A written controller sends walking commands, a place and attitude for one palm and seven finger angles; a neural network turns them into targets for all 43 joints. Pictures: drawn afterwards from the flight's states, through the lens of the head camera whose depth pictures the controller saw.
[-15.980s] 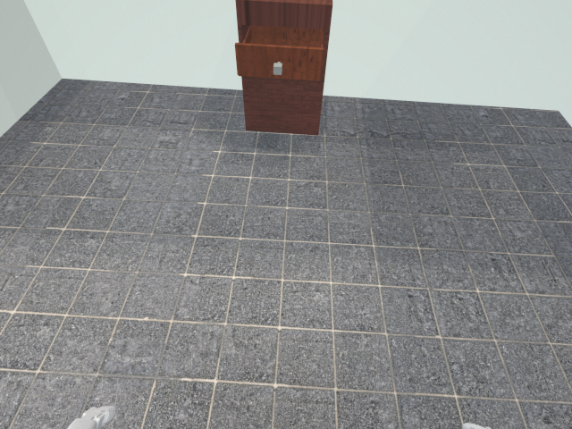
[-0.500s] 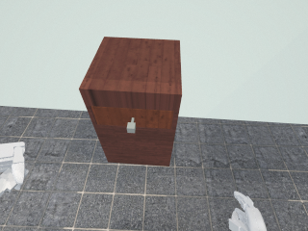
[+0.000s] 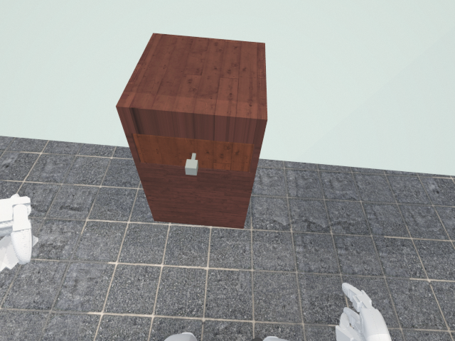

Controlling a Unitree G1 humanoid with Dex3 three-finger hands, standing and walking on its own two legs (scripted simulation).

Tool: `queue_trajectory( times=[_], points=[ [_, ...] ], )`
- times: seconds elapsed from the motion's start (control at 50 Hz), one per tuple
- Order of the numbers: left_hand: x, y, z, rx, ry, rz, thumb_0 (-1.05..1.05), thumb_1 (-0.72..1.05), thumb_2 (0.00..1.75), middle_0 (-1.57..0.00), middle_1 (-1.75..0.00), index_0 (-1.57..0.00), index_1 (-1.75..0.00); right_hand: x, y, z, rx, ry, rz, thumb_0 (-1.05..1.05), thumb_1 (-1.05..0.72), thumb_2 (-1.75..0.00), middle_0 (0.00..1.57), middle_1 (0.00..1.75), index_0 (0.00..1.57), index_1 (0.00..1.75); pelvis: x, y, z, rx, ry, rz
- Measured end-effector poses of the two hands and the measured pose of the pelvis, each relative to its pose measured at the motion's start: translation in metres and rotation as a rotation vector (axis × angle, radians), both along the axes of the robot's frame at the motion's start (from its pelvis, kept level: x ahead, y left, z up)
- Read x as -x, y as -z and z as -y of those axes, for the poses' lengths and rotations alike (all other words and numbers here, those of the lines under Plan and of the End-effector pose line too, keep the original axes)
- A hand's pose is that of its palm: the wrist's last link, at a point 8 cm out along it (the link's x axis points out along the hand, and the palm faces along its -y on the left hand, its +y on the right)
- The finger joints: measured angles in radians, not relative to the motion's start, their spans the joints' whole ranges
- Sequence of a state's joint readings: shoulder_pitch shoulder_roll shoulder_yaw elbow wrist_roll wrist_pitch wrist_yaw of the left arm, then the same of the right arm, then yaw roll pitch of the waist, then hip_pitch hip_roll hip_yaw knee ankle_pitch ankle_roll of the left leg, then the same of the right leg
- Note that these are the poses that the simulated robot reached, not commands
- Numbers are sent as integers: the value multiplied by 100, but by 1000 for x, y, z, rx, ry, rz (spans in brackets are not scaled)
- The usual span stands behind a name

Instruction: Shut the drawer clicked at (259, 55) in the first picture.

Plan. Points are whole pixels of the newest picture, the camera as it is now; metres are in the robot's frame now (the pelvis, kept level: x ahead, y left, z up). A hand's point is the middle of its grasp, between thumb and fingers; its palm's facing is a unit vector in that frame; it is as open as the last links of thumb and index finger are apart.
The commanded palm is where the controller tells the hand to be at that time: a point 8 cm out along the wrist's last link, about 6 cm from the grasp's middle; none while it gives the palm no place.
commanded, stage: step back with the hand held close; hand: left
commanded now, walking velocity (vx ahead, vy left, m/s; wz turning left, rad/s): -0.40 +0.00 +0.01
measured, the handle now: (192, 162) +0.66 +0.13 -0.23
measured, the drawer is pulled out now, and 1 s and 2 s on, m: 0.00 0.00 0.00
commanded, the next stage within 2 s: stop stepping back and stand still in 1.04 s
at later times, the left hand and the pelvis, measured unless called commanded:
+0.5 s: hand (24, 259) +0.18 +0.23 +0.18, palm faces +0.40 -0.75 -0.52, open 3.2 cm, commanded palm +0.10 +0.27 +0.19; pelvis -0.02 -0.02 -0.01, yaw +2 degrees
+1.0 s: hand (23, 313) +0.13 +0.20 +0.19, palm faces +0.30 -0.84 -0.46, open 3.3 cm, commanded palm +0.06 +0.25 +0.19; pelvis -0.08 -0.03 +0.01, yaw -2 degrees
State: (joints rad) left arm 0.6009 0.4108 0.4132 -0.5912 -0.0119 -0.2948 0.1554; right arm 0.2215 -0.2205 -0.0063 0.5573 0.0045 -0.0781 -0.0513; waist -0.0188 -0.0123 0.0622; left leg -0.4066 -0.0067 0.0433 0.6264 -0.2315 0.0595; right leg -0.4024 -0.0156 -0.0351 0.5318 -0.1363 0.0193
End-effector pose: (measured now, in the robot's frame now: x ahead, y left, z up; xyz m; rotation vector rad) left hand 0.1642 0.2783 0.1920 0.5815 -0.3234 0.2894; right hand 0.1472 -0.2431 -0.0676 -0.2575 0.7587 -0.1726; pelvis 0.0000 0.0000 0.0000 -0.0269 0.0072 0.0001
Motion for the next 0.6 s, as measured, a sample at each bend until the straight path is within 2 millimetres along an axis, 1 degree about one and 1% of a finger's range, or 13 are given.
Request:
queue_trajectory(
  times=[0.12,0.26,0.36,0.48,0.6],
  points=[
    [2,1,3,-38,9,1,1,88,90,-141,-159,-141,-159,8,5,7,-1,24,7,1,-90,-90,20,30,20,29,5,5,3,-4,6,5],
    [9,-5,13,-27,42,52,1,88,90,-141,-159,-141,-159,10,5,8,-1,16,12,1,-90,-90,20,30,20,29,11,6,6,-3,3,-5],
    [13,-7,10,-43,42,63,1,88,90,-141,-159,-141,-159,11,4,5,1,13,20,1,-90,-90,20,30,20,29,14,6,5,-1,-3,-10],
    [24,-6,8,-83,-7,68,1,88,90,-141,-159,-141,-159,7,10,3,-14,-18,31,1,-90,-90,20,30,20,29,17,10,13,1,-38,-5],
    [37,-6,22,-35,0,75,1,88,90,-141,-159,-141,-159,6,10,6,-23,-55,21,1,-90,-90,20,30,20,30,26,8,22,-6,-44,-7]
  ],
)
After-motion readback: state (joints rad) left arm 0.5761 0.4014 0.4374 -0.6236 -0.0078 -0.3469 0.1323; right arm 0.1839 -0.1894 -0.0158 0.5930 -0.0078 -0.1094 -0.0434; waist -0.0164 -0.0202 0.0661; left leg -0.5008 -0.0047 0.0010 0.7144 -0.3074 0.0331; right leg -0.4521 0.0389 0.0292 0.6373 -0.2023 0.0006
